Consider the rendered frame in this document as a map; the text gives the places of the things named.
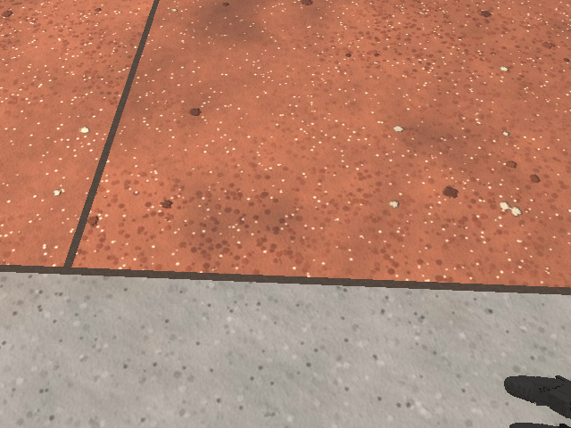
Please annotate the right robot hand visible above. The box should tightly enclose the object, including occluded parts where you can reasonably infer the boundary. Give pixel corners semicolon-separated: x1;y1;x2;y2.
504;375;571;428

